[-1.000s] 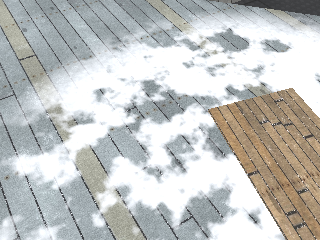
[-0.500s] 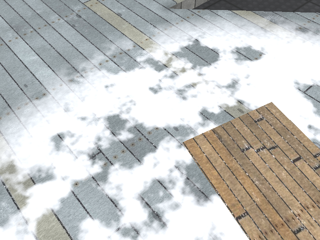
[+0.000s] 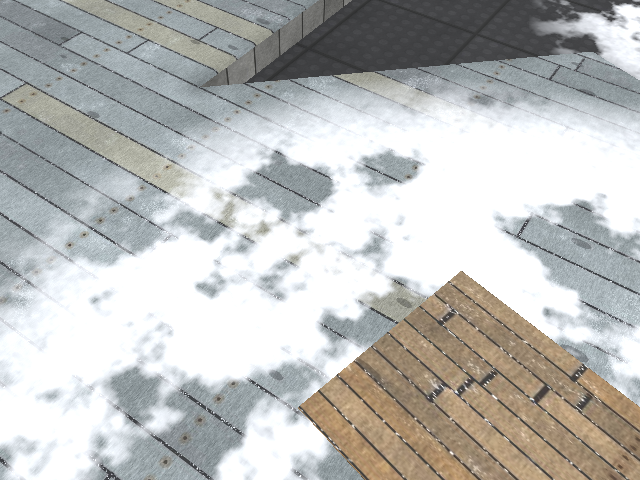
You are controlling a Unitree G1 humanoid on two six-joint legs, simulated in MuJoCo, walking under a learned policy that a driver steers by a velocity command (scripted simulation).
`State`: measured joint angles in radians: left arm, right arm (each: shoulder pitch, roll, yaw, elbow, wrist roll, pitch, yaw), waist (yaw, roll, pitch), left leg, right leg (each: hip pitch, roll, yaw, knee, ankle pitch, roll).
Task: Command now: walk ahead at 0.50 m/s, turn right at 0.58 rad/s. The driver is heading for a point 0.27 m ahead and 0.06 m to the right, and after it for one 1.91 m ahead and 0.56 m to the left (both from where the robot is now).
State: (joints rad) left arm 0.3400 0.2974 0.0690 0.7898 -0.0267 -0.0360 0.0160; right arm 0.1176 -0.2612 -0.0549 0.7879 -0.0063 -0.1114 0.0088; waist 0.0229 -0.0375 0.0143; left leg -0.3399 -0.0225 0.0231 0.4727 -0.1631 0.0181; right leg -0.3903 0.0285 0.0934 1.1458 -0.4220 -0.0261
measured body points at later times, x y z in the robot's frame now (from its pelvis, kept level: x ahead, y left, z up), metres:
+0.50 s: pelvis +0.26 -0.06 +0.00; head +0.29 -0.07 +0.45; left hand +0.42 +0.20 -0.09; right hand +0.29 -0.34 -0.14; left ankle +0.16 +0.09 -0.65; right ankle +0.30 -0.17 -0.73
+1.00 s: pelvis +0.51 +0.04 -0.01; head +0.54 +0.06 +0.44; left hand +0.53 +0.34 -0.13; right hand +0.72 -0.19 -0.11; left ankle +0.54 +0.12 -0.73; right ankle +0.45 -0.15 -0.64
